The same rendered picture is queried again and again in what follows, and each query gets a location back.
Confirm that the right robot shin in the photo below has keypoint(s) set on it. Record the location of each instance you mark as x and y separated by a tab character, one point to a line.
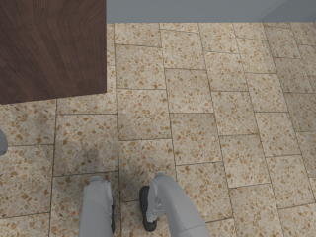
154	210

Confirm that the left robot foot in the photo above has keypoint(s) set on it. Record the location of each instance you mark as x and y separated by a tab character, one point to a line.
112	218

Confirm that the cabinet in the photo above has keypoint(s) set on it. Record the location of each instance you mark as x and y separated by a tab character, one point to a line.
52	49

